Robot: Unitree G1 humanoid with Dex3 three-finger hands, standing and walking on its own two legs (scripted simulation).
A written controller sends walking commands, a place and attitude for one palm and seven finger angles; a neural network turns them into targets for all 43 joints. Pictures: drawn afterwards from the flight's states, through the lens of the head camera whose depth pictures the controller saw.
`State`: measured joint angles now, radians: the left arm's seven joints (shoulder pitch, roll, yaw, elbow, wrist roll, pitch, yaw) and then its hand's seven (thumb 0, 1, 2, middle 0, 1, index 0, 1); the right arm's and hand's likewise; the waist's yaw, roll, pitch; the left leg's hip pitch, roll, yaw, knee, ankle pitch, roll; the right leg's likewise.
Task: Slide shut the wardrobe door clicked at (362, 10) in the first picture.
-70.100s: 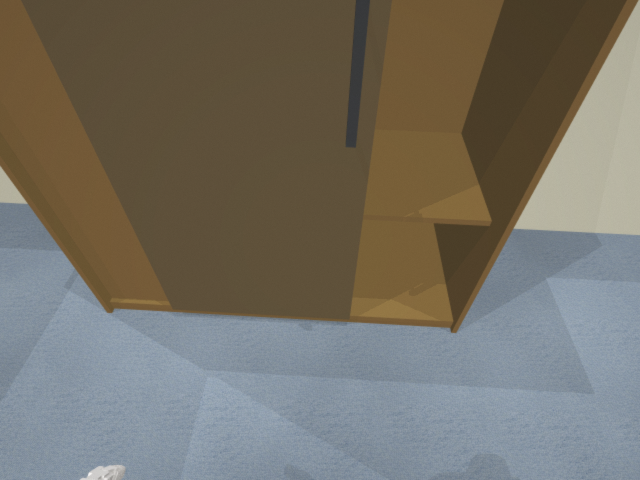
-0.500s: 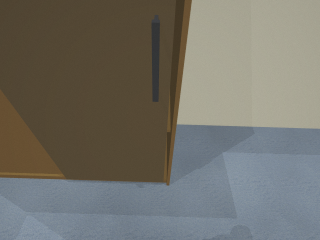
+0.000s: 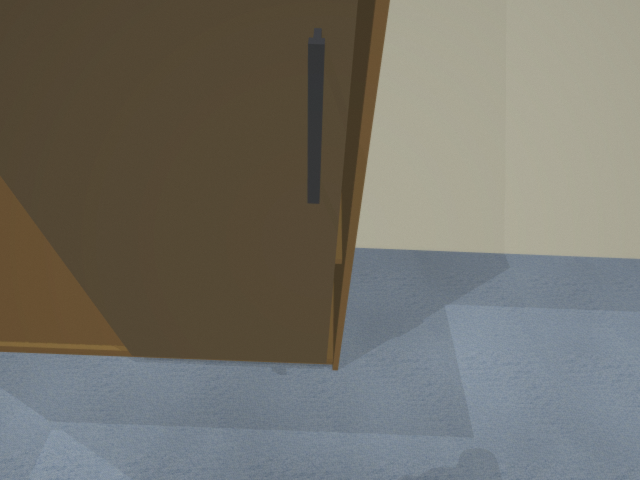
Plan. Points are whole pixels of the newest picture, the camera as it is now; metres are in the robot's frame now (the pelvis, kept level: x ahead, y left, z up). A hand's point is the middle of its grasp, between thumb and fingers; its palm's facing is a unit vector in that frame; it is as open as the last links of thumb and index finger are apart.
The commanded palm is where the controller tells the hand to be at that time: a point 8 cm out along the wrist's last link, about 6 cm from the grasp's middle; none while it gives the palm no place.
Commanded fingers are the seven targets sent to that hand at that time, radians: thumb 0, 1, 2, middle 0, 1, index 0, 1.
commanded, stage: shuffle to correct the standing spot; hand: left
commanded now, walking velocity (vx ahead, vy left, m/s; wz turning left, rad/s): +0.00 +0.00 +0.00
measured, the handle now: (315, 125) +0.57 +0.06 +0.16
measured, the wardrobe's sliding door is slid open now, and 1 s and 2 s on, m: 0.02 0.02 0.02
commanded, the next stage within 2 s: come to a stop and stand still in 0.62 s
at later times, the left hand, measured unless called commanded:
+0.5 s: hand out of the picture +0.01 +0.16 -0.19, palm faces +0.03 -0.99 -0.14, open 7.4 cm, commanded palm none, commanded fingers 0.00 0.90 0.90 -0.20 -0.30 -0.20 -0.30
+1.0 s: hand out of the picture +0.10 +0.08 -0.19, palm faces +0.17 -0.97 -0.16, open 7.3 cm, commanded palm none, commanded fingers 0.00 0.90 0.90 -0.20 -0.30 -0.20 -0.30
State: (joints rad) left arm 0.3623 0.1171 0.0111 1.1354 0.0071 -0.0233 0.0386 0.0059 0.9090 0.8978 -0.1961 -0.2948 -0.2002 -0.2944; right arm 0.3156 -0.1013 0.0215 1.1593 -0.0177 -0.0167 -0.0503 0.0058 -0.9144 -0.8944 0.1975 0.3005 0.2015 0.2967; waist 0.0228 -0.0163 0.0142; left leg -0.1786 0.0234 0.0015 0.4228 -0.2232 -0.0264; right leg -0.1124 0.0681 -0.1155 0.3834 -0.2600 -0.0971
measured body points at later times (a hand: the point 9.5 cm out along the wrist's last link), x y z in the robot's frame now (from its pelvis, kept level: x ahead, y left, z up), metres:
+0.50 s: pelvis +0.05 -0.01 -0.01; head +0.08 +0.00 +0.44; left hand +0.01 +0.21 -0.17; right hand -0.01 -0.20 -0.16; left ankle +0.00 +0.14 -0.74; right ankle +0.00 -0.08 -0.71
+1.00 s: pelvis +0.14 -0.08 -0.01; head +0.17 -0.06 +0.44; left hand +0.09 +0.13 -0.18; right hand +0.27 -0.28 -0.15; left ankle +0.14 +0.03 -0.74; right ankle +0.08 -0.15 -0.74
